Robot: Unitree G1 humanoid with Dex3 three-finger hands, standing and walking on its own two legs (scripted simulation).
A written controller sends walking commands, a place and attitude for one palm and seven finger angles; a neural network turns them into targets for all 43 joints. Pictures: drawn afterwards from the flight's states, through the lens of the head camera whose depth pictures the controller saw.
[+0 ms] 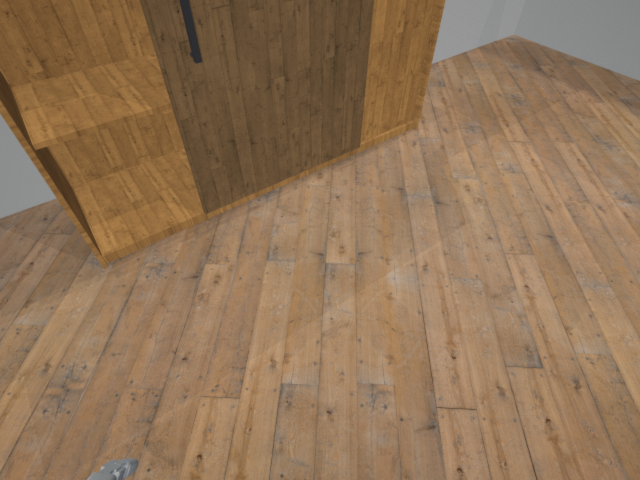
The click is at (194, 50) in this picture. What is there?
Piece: wardrobe's sliding door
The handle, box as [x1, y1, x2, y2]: [179, 0, 201, 63]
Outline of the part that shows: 179,0 190,43 190,55 196,63 200,62 201,58 188,0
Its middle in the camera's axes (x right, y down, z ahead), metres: -0.41 -0.69 +1.12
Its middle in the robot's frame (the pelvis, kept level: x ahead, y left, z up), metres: +1.29 +0.48 +0.11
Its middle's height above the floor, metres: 0.88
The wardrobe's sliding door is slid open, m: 0.43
